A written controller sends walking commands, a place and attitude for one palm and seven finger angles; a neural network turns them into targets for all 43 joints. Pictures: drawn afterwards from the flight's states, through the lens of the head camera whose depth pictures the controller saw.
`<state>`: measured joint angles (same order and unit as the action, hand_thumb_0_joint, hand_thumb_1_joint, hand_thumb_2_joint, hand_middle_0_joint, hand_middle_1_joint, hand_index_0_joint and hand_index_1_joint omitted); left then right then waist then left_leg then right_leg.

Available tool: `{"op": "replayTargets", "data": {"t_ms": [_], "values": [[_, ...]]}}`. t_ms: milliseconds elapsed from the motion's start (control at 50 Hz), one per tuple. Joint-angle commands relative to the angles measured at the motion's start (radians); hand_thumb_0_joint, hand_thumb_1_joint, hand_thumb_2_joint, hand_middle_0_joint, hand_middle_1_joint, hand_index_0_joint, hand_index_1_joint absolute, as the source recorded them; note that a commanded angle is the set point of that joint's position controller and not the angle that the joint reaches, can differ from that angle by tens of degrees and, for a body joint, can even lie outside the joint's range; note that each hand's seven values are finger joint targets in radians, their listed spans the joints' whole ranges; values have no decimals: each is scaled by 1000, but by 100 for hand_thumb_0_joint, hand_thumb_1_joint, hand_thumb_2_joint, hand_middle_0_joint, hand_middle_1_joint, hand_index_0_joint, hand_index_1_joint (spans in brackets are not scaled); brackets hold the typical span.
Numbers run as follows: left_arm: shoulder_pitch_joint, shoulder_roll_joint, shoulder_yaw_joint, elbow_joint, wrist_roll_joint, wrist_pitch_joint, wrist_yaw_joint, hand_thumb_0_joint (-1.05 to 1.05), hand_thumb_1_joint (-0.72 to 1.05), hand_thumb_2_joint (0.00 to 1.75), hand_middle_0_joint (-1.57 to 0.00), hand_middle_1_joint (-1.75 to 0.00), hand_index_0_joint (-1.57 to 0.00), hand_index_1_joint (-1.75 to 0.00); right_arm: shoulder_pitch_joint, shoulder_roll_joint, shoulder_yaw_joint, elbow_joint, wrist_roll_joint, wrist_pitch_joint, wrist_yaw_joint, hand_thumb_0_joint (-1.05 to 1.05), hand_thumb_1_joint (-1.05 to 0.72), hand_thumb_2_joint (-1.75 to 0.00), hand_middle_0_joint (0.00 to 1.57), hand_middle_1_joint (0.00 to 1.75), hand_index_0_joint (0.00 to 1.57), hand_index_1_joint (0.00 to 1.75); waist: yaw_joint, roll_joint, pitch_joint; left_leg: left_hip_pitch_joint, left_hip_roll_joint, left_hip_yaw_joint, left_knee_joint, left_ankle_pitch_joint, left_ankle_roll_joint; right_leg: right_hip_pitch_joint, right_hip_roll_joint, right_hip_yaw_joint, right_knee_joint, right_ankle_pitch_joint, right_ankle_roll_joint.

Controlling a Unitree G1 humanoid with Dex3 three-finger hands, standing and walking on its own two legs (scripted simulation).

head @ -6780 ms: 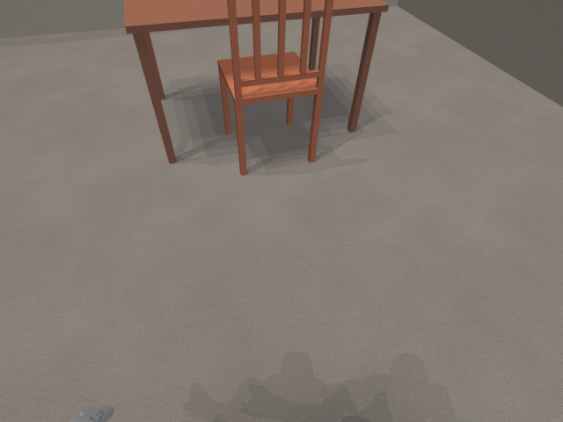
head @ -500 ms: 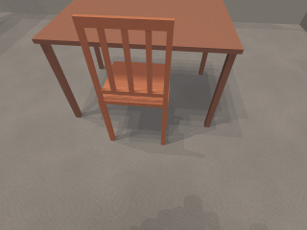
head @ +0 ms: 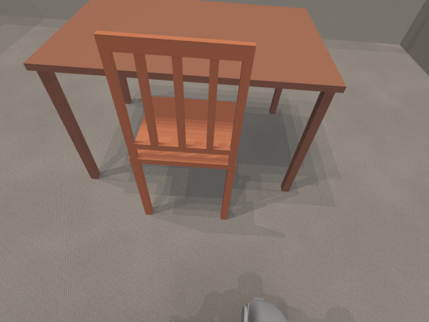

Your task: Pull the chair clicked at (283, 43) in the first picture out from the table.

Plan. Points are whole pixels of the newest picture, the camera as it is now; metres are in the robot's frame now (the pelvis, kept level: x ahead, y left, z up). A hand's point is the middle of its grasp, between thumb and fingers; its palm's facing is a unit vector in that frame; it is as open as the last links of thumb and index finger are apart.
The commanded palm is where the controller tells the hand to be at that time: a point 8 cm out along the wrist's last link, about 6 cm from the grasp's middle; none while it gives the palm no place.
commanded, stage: take the last steps up to it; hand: left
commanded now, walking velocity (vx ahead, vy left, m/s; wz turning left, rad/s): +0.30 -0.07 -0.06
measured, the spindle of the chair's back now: (179, 107) +0.74 +0.13 -0.06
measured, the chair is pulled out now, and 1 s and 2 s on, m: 0.00 0.00 0.00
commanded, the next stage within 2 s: come to a stop and stand still in 0.70 s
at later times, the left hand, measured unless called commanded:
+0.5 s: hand (146, 314) +0.17 +0.15 -0.17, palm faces +0.05 -0.98 -0.18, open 7.3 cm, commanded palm none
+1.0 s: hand (168, 232) +0.36 +0.13 -0.17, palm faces +0.01 -0.97 -0.24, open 7.3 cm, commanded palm none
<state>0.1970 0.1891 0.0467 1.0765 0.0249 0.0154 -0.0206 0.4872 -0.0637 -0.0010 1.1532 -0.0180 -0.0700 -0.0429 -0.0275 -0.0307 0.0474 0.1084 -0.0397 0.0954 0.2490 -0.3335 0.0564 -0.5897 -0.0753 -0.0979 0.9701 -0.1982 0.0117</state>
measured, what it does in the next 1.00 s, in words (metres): walks ahead: right foot, then left foot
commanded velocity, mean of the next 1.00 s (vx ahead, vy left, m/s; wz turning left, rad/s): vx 0.12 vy -0.01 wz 0.00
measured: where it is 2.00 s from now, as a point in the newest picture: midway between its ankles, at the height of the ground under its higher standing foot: outside the picture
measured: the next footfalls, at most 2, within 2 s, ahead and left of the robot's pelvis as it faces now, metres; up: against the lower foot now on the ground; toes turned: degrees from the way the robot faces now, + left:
right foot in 0.16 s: +0.20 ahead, -0.12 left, +0.00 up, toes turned -7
left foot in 0.58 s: +0.28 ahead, +0.10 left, +0.00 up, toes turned +6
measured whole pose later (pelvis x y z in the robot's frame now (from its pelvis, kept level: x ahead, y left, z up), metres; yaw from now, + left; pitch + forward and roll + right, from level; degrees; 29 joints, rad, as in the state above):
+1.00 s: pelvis +0.31 -0.06 -0.01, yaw +1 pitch -1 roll +0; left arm 0.19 0.15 0.02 1.08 0.02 -0.04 0.02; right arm 0.27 -0.18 -0.04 1.11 0.00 0.01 -0.04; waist -0.03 0.05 0.07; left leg -0.19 0.06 0.05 0.68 -0.51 -0.04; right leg -0.30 -0.05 -0.12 0.59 -0.27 -0.03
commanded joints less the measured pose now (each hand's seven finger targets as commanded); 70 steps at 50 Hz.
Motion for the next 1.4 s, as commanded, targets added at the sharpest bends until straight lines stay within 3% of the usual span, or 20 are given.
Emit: {"op": "replayTargets", "data": {"t_ms": [0, 100, 120, 140, 160, 200, 300, 520, 540, 580, 600, 700, 840, 900, 940, 1100, 1240, 1280, 1300, 1380], "values": [[-163, 21, -2, -115, -11, -35, 0, 0, 90, 90, -20, -30, -20, -30, 112, -165, -34, 4, -10, -7, -14, 0, -90, -90, 20, 30, 20, 30, -27, 125, 136, -19, 321, -118, 17, 808, 66, -61, 0, -12, -199, -43, -37], [193, 77, 26, -17, -5, -59, 15, 0, 90, 90, -20, -30, -20, -30, 33, -207, -49, -8, 7, -1, -5, 0, -90, -90, 20, 30, 20, 30, 137, 83, -50, -211, 254, -47, 420, 925, 28, 525, 86, -42, -420, 56, -105], [318, 148, 47, 16, 4, -72, 23, 0, 90, 90, -20, -30, -20, -30, 37, -178, -49, -22, 19, -2, 6, 0, -90, -90, 20, 30, 20, 30, 185, -35, -136, -416, 166, 3, 706, 578, -5, 737, -107, 198, -461, 76, -192], [367, 214, 62, 27, -10, -73, 27, 0, 90, 90, -20, -30, -20, -30, 64, -131, -44, -47, 23, -5, 10, 0, -90, -90, 20, 30, 20, 30, 152, -188, -221, -599, 26, 4, 1049, -209, -36, 819, -350, 602, -608, 176, -316], [313, 214, 59, 7, -26, -68, 31, 0, 90, 90, -20, -30, -20, -30, -12, -152, -46, -66, 25, 2, 15, 0, -90, -90, 20, 30, 20, 30, 149, -54, -144, -661, 71, -100, 1160, -218, -5, 714, -365, 618, -708, 5, -351], [126, 139, 44, -41, -21, -65, 41, 0, 90, 90, -20, -30, -20, -30, -89, -116, -55, -91, 8, 19, 28, 0, -90, -90, 20, 30, 20, 30, 74, 40, 28, -669, 145, -116, 1136, -81, -1, 393, -310, 518, -804, -342, -288], [25, 58, 14, -61, -3, -88, 45, 0, 90, 90, -20, -30, -20, -30, -15, -78, -53, -86, -9, 65, 39, 0, -90, -90, 20, 30, 20, 30, -48, 5, 46, -495, 183, -84, 839, 6, -46, 124, -176, 186, -846, -127, -211], [143, 95, 26, -7, -10, -75, 24, 0, 90, 90, -20, -30, -20, -30, -199, -134, -48, -141, -8, 12, 48, 0, -90, -90, 20, 30, 20, 30, 14, -8, -3, -308, 96, 9, 245, 127, -61, 333, -114, 146, -653, -33, -167], [147, 73, 19, -7, -15, -74, 23, 0, 90, 90, -20, -30, -20, -30, -143, -167, -52, -118, -9, 3, 42, 0, -90, -90, 20, 30, 20, 30, -8, 52, -38, -193, 128, -39, 177, 145, -50, 296, -73, 111, -527, -2, -136], [129, 16, 3, -43, -18, -83, 16, 0, 90, 90, -20, -30, -20, -30, -2, -305, -81, -96, -17, 5, 27, 0, -90, -90, 20, 30, 20, 30, -49, 315, -91, 18, 470, -466, 12, 328, 131, -1, 79, -27, -68, -342, -52], [91, 43, 8, -62, -7, -79, 20, 0, 90, 90, -20, -30, -20, -30, -6, -303, -79, -100, -12, 17, 21, 0, -90, -90, 20, 30, 20, 30, -48, 182, -34, -56, 505, -472, 11, 334, 187, -23, 46, 36, 45, -378, -60], [108, 4, 13, -23, -7, -57, 15, 0, 90, 90, -20, -30, -20, -30, -160, -193, -51, -120, -9, -1, 6, 0, -90, -90, 20, 30, 20, 30, 26, 133, -9, -174, 338, -154, 31, 667, 118, 54, -8, 62, 44, -185, -24], [156, -4, 0, -3, -8, -53, 26, 0, 90, 90, -20, -30, -20, -30, -218, -224, -52, -106, -6, 29, 9, 0, -90, -90, 20, 30, 20, 30, 66, 166, -52, -256, 240, -46, 199, 596, 32, 376, 37, -17, -469, 87, -10], [215, 157, 16, 32, -9, -76, 53, 0, 90, 90, -20, -30, -20, -30, -134, -148, -39, -95, 22, 45, 9, 0, -90, -90, 20, 30, 20, 30, 46, -143, -177, -411, 92, -19, 388, -98, -92, 648, -281, 270, -512, 1055, -130], [156, 179, 18, 12, -7, -59, 61, 0, 90, 90, -20, -30, -20, -30, -146, -136, -52, -93, 26, 77, 2, 0, -90, -90, 20, 30, 20, 30, 40, -164, -123, -401, 90, -42, 528, -264, -100, 547, -315, 255, -531, 1149, -206], [30, 171, 42, -60, 5, -10, 83, 0, 90, 90, -20, -30, -20, -30, -203, -140, -67, -112, 14, 123, 20, 0, -90, -90, 20, 30, 20, 30, 52, -88, -94, -468, 60, -77, 714, -163, -114, 447, -271, 171, -579, 728, -219], [-21, 175, 45, -101, 10, 3, 76, 0, 90, 90, -20, -30, -20, -30, -148, -138, -60, -135, 11, 101, 30, 0, -90, -90, 20, 30, 20, 30, 16, -141, -108, -288, 52, -34, 323, 26, -106, 327, -205, 176, -567, 217, -147], [-10, 115, 29, -104, -4, 14, 72, 0, 90, 90, -20, -30, -20, -30, -110, -180, -59, -124, 8, 82, 27, 0, -90, -90, 20, 30, 20, 30, 3, 38, -92, -183, 113, -94, 84, 158, -89, 240, -98, 120, -425, 0, -66], [19, 53, 20, -110, -12, 22, 66, 0, 90, 90, -20, -30, -20, -30, -151, -240, -70, -149, -1, 76, 25, 0, -90, -90, 20, 30, 20, 30, 24, 279, -47, -288, 292, -317, -25, 204, -41, 188, 13, 45, -311, -231, -8], [57, 72, 28, -62, 1, 47, 64, 0, 90, 90, -20, -30, -20, -30, -316, -219, -44, -196, -7, 80, 3, 0, -90, -90, 20, 30, 20, 30, 76, 225, 57, -495, 263, -248, -64, 145, 42, 226, 42, 150, 24, -214, -7]]}}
